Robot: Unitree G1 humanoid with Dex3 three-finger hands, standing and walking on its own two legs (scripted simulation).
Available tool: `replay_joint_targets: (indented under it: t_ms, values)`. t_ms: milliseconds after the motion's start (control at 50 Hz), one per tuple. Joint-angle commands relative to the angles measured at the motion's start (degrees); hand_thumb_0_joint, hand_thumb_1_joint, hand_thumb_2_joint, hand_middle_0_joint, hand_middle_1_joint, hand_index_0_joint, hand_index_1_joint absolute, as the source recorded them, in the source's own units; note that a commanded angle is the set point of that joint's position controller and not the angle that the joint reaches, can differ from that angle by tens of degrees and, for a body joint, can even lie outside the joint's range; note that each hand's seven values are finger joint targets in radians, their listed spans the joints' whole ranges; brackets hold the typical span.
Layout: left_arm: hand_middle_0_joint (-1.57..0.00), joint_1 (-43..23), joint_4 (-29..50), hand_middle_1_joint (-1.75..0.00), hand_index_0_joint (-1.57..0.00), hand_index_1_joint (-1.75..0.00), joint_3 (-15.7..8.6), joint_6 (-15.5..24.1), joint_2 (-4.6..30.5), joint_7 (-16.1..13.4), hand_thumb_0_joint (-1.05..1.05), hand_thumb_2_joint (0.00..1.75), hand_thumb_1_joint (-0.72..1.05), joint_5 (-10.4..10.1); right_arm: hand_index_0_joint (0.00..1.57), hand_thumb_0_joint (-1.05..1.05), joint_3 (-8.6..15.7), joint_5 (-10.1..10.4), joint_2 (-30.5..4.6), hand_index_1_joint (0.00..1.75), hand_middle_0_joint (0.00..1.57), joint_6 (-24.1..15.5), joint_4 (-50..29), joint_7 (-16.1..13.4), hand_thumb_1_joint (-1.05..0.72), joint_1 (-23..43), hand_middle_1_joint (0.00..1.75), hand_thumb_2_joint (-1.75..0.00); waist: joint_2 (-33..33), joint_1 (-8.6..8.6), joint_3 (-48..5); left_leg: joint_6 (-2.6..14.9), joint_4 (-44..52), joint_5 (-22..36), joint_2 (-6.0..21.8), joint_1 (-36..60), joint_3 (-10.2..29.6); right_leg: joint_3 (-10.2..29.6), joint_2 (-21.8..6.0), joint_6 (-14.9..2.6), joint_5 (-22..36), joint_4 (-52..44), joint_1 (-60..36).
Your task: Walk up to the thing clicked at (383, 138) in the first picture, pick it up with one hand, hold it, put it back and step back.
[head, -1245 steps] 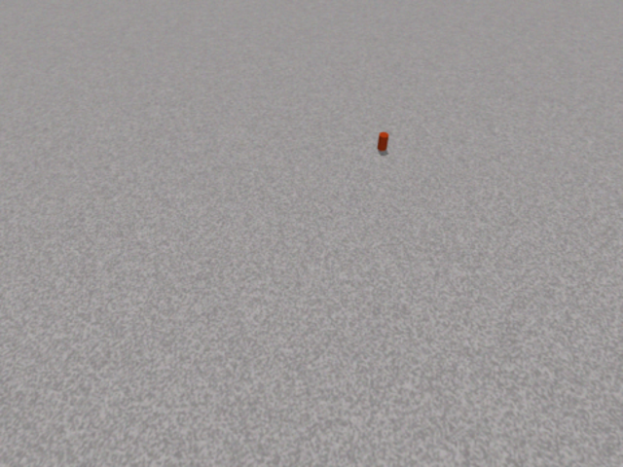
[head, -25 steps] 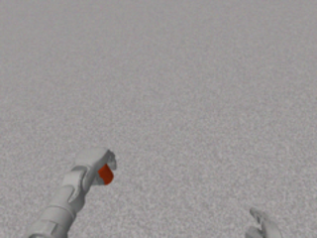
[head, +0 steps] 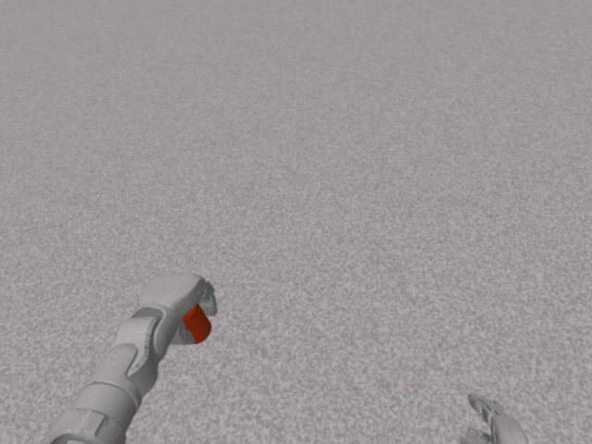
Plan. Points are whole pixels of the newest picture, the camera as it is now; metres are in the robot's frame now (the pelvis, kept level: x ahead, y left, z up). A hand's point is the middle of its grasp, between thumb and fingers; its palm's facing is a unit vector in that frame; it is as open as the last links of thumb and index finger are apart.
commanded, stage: crouch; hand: left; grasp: from above
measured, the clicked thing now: (189, 319) +0.31 +0.22 -0.06
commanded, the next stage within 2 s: lower in 1.86 s
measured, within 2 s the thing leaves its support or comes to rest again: neither
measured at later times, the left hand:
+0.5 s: hand (204, 355) +0.30 +0.22 -0.18, palm faces -0.43 +0.02 -0.90, open 6.7 cm
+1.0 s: hand (231, 381) +0.33 +0.23 -0.42, palm faces -0.44 +0.00 -0.90, open 6.7 cm
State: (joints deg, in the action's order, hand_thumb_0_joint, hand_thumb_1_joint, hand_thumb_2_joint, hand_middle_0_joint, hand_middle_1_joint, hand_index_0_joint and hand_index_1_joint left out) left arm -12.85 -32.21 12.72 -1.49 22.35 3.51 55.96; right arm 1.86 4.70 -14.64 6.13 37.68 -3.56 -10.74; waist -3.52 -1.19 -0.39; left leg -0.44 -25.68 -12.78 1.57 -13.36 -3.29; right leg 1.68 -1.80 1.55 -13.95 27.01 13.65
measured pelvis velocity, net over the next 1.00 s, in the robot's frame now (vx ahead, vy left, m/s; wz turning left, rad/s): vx -0.08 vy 0.01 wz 0.00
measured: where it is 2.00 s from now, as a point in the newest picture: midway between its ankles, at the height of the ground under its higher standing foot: outside the picture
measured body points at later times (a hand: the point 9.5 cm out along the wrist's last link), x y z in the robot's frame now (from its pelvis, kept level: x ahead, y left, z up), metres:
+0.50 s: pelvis -0.03 +0.00 -0.07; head +0.06 +0.01 +0.37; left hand +0.32 +0.22 -0.13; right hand +0.08 -0.28 -0.19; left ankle +0.01 +0.13 -0.74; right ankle +0.00 -0.14 -0.74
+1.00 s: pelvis -0.08 +0.01 -0.27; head +0.11 +0.02 +0.13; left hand +0.34 +0.23 -0.37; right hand -0.01 -0.27 -0.41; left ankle +0.01 +0.13 -0.74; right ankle +0.00 -0.14 -0.74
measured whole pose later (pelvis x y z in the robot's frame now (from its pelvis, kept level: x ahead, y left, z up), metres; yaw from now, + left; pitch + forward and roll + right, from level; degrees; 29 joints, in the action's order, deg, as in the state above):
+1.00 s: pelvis -0.08 +0.01 -0.27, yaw +0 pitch +35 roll -4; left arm -39.4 -69.4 2.7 4.5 24.4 -23.4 67.9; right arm 3.2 -4.0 -13.1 -2.3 43.9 0.7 -10.6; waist -2.9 7.6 -11.8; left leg 0.3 -105.7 -35.4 2.1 -105.4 2.5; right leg -0.1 -1.1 2.4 -36.7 103.9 102.2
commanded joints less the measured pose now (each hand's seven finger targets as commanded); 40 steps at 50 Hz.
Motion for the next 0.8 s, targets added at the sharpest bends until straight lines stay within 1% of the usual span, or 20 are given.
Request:
replay_joint_targets:
  t_ms: [0,20,80,140,180,240,300,380,460,520,540,600,620,640,660,680,700,720,760,780]
  values:
    - [-1.06,-14.5,8.2,-0.43,-1.09,-0.40,-5.7,0.4,10.1,-2.6,0.00,0.38,0.67,0.5,0.20,0.00,2.1,-0.2,-6.5,0.30,0.20,-2.4,-8.4,-0.3,-0.90,5.5,0.30,-0.91,4.9,-0.19,-11.6,1.41,2.0,12.6,-2.2,6.2,0.2,-1.9,2.8,-1.74,11.7,-3.7,-1.1]
    - [-1.06,-14.8,8.3,-0.42,-1.09,-0.40,-5.3,0.6,9.7,-2.9,0.00,0.39,0.67,0.7,0.20,0.00,2.1,-0.2,-6.6,0.30,0.20,-2.2,-8.6,-0.3,-0.90,5.2,0.30,-0.91,5.5,0.54,-11.4,1.53,1.7,11.9,-2.3,6.1,0.1,-1.7,2.7,-1.62,11.2,-3.9,-0.1]
    - [-1.07,-14.6,6.1,-0.40,-1.09,-0.38,-6.2,1.8,10.0,-4.7,0.00,0.38,0.67,2.0,0.20,0.00,2.2,-0.5,-6.5,0.30,0.20,-1.9,-8.0,-0.1,-0.90,4.7,0.30,-0.91,6.1,0.68,-11.2,1.56,0.8,10.9,-2.5,4.9,0.2,-1.7,2.5,-1.60,10.2,-3.2,0.7]
    - [-1.06,-15.7,1.7,-0.40,-1.09,-0.38,-6.0,3.1,8.8,-8.0,0.00,0.37,0.67,3.6,0.20,0.00,2.4,-1.0,-6.7,0.30,0.20,-1.5,-7.0,0.2,-0.90,3.4,0.30,-0.91,6.8,1.76,-10.2,1.41,-1.3,10.3,-2.6,2.2,0.4,-1.8,2.5,-1.73,9.9,-1.1,3.5]
    - [-1.06,-16.3,-1.9,-0.39,-1.09,-0.36,-7.0,3.7,9.4,-10.8,0.00,0.37,0.68,4.6,0.20,0.00,2.9,-1.5,-7.1,0.30,0.20,-1.2,-6.2,0.5,-0.90,2.2,0.30,-0.91,5.7,2.06,-11.4,1.11,-3.6,9.7,-2.5,0.4,0.4,-2.0,2.5,-1.96,8.9,1.1,5.4]
    - [-1.11,-22.8,-5.5,-0.39,-1.12,-0.38,-5.5,4.0,8.0,-14.8,0.00,0.43,0.71,6.3,0.20,0.00,3.5,-2.5,-7.5,0.30,0.20,-1.2,-4.5,1.2,-0.90,0.6,0.30,-0.91,4.7,3.81,-14.4,0.83,-9.2,8.9,-2.4,-3.8,0.5,-1.8,2.6,-1.91,8.7,5.9,11.2]
    - [-1.14,-23.2,-11.8,-0.43,-1.16,-0.41,-5.2,4.1,6.5,-18.4,0.00,0.44,0.77,8.0,0.20,0.00,4.4,-3.2,-7.7,0.30,0.20,-1.8,-3.2,2.0,-0.90,-1.9,0.30,-0.91,4.6,4.28,-18.3,0.65,-17.3,7.9,-2.6,-11.3,0.8,-1.8,2.5,-2.04,7.9,13.2,17.5]
    - [-1.19,-28.2,-17.2,-0.43,-1.20,-0.42,-4.2,4.2,3.7,-22.7,0.00,0.49,0.82,9.5,0.20,0.00,5.3,-4.0,-8.0,0.30,0.20,-2.8,-3.0,2.6,-0.90,-3.5,0.30,-0.91,3.8,5.44,-22.7,0.65,-27.1,5.0,-2.2,-21.1,1.2,-2.2,2.6,-2.44,5.1,22.2,27.5]
    - [-1.17,-31.5,-20.8,-0.45,-1.19,-0.42,-6.7,3.8,6.8,-26.2,0.00,0.46,0.81,11.2,0.20,0.00,6.1,-4.8,-8.9,0.30,0.20,-4.2,-1.9,2.5,-0.91,-4.8,0.30,-0.91,1.2,4.90,-28.4,0.70,-35.1,1.8,-1.7,-29.8,2.3,-3.1,2.9,-2.99,1.5,31.1,37.1]
    - [-1.20,-32.7,-23.9,-0.44,-1.22,-0.42,-8.4,3.7,8.4,-27.7,0.00,0.49,0.84,11.4,0.20,0.00,6.5,-5.8,-9.5,0.30,0.20,-5.3,-0.9,2.3,-0.91,-5.2,0.30,-0.91,-1.4,5.12,-32.3,0.63,-40.9,0.0,-1.2,-35.1,3.4,-3.8,3.1,-3.38,-1.1,38.3,45.3]
    - [-1.21,-34.6,-23.8,-0.43,-1.23,-0.41,-8.2,3.6,8.2,-28.1,0.00,0.48,0.85,11.7,0.20,0.00,6.3,-6.1,-9.4,0.30,0.20,-5.6,-0.7,2.2,-0.91,-5.6,0.30,-0.91,-2.0,6.02,-33.7,0.62,-42.5,-1.3,-1.0,-37.1,4.0,-4.0,3.1,-3.48,-2.0,40.5,48.0]
    - [-1.19,-35.6,-24.5,-0.45,-1.23,-0.42,-9.6,3.2,9.5,-28.9,0.00,0.47,0.85,11.6,0.20,0.00,6.6,-6.6,-9.7,0.30,0.20,-6.3,-0.6,1.9,-0.91,-5.7,0.30,-0.90,-1.5,5.94,-36.6,0.62,-46.4,-7.0,-1.0,-43.5,4.6,-4.3,3.0,-3.57,-6.3,45.0,52.7]
    - [-1.19,-37.4,-25.0,-0.45,-1.21,-0.43,-9.1,3.1,8.6,-29.0,0.00,0.50,0.82,11.2,0.20,0.00,6.4,-6.7,-9.5,0.30,0.20,-6.6,-0.5,1.8,-0.91,-5.8,0.30,-0.91,-1.1,7.23,-36.7,0.80,-47.7,-8.9,-1.0,-46.0,4.6,-4.2,2.9,-3.54,-7.4,46.0,54.3]
    - [-1.17,-36.4,-26.3,-0.45,-1.19,-0.43,-9.8,2.9,9.0,-28.9,0.00,0.50,0.81,10.8,0.20,0.00,6.7,-6.9,-9.9,0.30,0.20,-6.9,0.0,1.8,-0.90,-5.9,0.30,-0.90,-0.5,6.85,-36.7,0.73,-48.7,-10.5,-0.7,-47.3,5.2,-4.4,2.7,-3.44,-8.8,47.2,56.5]
    - [-1.15,-39.7,-24.2,-0.46,-1.18,-0.43,-10.1,3.0,10.2,-29.2,0.00,0.50,0.79,10.8,0.20,0.00,6.7,-7.0,-9.9,0.30,0.20,-7.3,0.3,1.6,-0.90,-5.8,0.30,-0.90,-1.6,7.28,-38.3,0.74,-50.1,-12.2,-0.9,-49.2,5.0,-4.2,2.7,-3.52,-9.9,48.4,57.6]
    - [-1.12,-38.1,-27.6,-0.48,-1.16,-0.44,-10.1,2.9,9.3,-28.9,0.00,0.48,0.78,10.7,0.20,0.00,6.5,-7.4,-9.9,0.30,0.20,-7.5,0.5,1.7,-0.90,-5.8,0.30,-0.90,-0.5,7.99,-37.3,0.73,-51.1,-14.1,-0.9,-51.4,5.5,-4.5,2.7,-3.51,-11.5,50.0,59.6]
    - [-1.11,-38.1,-27.8,-0.49,-1.15,-0.45,-10.4,2.9,10.2,-28.7,0.00,0.48,0.77,10.7,0.20,0.00,6.5,-7.4,-10.1,0.30,0.20,-7.8,0.3,1.8,-0.90,-5.8,0.30,-0.90,-0.2,7.58,-37.5,0.76,-52.0,-16.0,-0.9,-52.8,5.8,-4.6,2.6,-3.61,-13.3,51.1,61.4]
    - [-1.11,-38.1,-29.2,-0.49,-1.14,-0.46,-10.4,3.0,9.9,-28.5,0.00,0.49,0.77,10.4,0.20,0.00,6.3,-7.6,-10.3,0.30,0.20,-8.0,0.7,1.9,-0.90,-6.0,0.30,-0.90,0.4,8.46,-36.8,0.79,-53.5,-16.9,-0.8,-54.7,6.2,-4.8,2.5,-3.53,-14.2,52.5,63.7]
    - [-1.13,-41.8,-27.9,-0.49,-1.15,-0.46,-10.6,3.9,11.2,-28.2,0.00,0.53,0.77,10.5,0.20,0.00,6.3,-7.9,-10.3,0.30,0.20,-8.6,0.8,2.0,-0.90,-6.6,0.30,-0.90,0.0,9.20,-39.8,0.95,-56.4,-17.9,-0.9,-56.6,6.3,-5.0,2.5,-3.61,-14.9,55.0,65.9]
    - [-1.13,-41.7,-28.0,-0.49,-1.15,-0.47,-11.3,4.1,12.2,-28.3,0.00,0.54,0.77,10.8,0.20,0.00,6.1,-8.0,-10.2,0.30,0.20,-8.8,1.1,2.1,-0.90,-6.7,0.30,-0.90,-0.3,8.85,-41.2,1.13,-58.4,-17.8,-1.2,-58.8,5.8,-4.9,2.5,-3.58,-14.8,56.2,66.6]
